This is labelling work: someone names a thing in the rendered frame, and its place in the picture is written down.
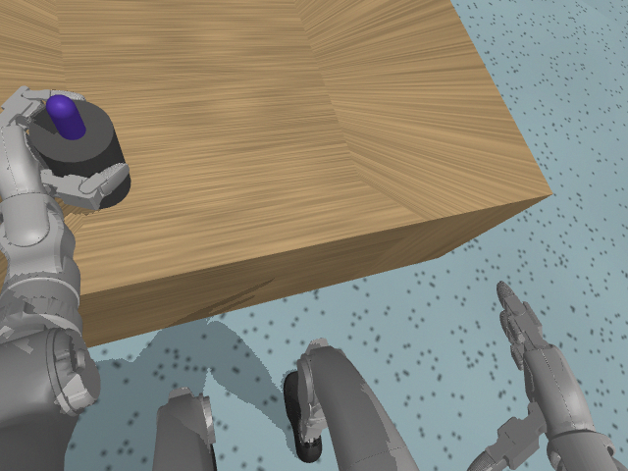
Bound right robot hand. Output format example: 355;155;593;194
467;281;596;471

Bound bottle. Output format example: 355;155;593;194
28;94;131;209

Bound left robot hand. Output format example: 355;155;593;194
0;85;130;210

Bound right robot arm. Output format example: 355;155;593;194
547;430;628;471

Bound left robot arm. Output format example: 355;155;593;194
0;193;101;471

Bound right robot foot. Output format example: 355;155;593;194
284;371;322;463

